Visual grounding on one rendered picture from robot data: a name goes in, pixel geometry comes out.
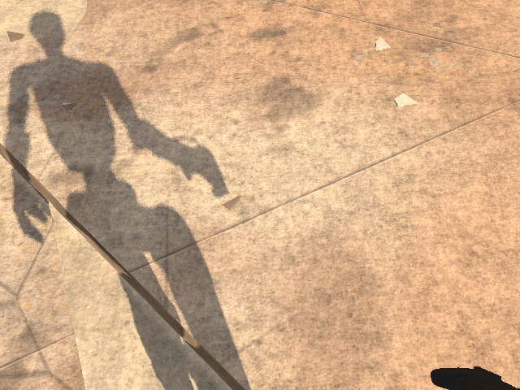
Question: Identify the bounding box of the right robot hand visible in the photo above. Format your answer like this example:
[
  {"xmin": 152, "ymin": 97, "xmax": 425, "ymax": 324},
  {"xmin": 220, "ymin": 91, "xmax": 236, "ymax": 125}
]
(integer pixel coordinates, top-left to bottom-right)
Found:
[{"xmin": 431, "ymin": 366, "xmax": 520, "ymax": 390}]

